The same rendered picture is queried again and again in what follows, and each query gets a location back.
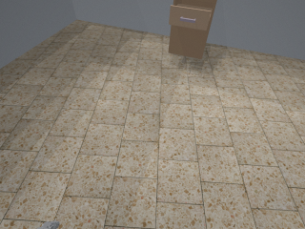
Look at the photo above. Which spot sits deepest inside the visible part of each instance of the drawer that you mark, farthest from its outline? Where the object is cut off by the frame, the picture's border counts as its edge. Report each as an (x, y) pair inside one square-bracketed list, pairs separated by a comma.
[(200, 14)]

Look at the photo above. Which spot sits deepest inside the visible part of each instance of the cabinet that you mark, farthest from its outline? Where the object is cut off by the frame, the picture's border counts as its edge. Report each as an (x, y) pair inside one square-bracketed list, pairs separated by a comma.
[(187, 41)]

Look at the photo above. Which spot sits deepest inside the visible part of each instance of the handle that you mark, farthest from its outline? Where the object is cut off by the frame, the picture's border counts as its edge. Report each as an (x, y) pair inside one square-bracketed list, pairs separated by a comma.
[(187, 20)]

